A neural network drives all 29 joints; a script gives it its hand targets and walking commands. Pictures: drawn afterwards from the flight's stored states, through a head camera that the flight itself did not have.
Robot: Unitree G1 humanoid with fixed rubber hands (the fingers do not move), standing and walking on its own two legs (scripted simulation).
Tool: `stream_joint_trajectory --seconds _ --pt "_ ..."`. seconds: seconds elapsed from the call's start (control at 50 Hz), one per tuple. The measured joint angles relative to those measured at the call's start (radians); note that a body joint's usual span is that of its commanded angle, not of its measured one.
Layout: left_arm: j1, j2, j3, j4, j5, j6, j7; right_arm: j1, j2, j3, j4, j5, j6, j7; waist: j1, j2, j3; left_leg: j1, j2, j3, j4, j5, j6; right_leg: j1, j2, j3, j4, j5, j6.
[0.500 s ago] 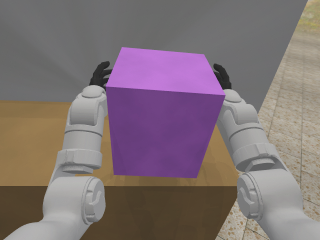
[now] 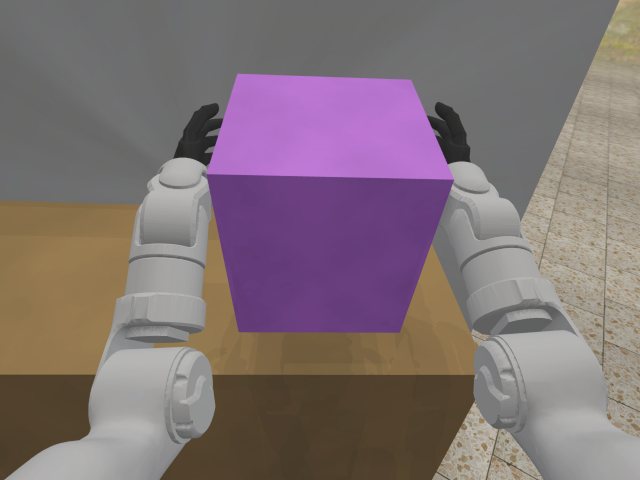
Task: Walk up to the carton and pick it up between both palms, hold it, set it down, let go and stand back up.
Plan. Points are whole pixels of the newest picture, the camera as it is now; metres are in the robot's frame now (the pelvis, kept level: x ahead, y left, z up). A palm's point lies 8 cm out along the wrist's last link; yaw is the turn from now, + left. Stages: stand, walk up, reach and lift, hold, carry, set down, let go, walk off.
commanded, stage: set down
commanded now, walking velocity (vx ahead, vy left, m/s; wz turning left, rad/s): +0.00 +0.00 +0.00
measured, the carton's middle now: (322, 209) +0.39 +0.02 +0.21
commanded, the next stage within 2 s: none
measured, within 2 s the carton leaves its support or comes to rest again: neither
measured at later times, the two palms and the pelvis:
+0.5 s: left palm (199, 215) +0.41 +0.18 +0.19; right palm (424, 188) +0.44 -0.11 +0.23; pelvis +0.04 +0.01 +0.00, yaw +0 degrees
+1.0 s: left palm (202, 222) +0.41 +0.18 +0.17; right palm (422, 198) +0.45 -0.12 +0.21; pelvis +0.03 +0.01 +0.00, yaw +0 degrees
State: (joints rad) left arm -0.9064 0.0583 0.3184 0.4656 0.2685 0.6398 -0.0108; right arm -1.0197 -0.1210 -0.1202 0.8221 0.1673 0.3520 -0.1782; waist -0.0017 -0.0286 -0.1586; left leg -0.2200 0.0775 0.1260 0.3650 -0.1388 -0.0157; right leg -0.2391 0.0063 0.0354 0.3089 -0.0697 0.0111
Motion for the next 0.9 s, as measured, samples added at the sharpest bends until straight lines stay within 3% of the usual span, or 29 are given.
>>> stream_joint_trajectory --seconds 0.16,0.4,0.9 --pt "0.079 -0.031 0.02 0.0 0.046 -0.033 -0.053 0.008 0.003 -0.004 0.0 -0.003 -0.079 0.031 0.0 0.0 0.032 0.046 -0.006 0.0 -0.021 -0.009 0.001 0.037 -0.005 0.0 0.0 -0.021 0.002" --pt "0.186 -0.08 0.02 -0.08 0.046 -0.051 -0.022 0.106 0.03 -0.002 0.001 -0.004 -0.181 0.064 0.0 0.0 0.059 0.077 -0.007 0.0 -0.036 -0.029 -0.005 0.074 -0.005 -0.001 -0.026 -0.037 0.004" --pt "0.236 -0.093 0.02 -0.125 0.046 -0.092 -0.012 0.136 0.042 0.0 0.001 -0.014 -0.239 0.093 0.0 0.0 0.099 0.097 -0.006 0.0 -0.036 -0.035 -0.005 0.102 -0.005 -0.001 -0.042 -0.034 0.007"
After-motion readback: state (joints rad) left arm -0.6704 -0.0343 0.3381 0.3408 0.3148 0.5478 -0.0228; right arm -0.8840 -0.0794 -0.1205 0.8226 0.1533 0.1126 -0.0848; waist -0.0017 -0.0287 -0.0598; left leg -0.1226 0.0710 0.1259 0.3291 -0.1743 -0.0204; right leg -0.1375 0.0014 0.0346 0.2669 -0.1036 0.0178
